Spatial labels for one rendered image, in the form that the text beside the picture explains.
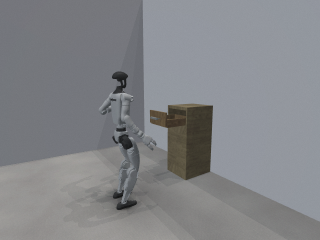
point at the robot torso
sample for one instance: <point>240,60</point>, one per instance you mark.
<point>116,108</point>

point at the left robot forearm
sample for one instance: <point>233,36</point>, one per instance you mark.
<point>109,109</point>

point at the robot left upper arm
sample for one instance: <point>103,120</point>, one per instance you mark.
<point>105,105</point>

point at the cabinet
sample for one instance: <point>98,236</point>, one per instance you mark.
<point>189,146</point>

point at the robot head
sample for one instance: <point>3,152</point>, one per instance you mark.
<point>120,76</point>

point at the drawer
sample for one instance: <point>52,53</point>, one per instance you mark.
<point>167,121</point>

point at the robot right upper arm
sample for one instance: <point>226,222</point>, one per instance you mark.
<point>126,99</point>

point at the robot right hand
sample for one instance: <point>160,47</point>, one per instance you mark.
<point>147,139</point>

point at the right robot forearm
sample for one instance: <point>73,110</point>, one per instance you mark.
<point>133,127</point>

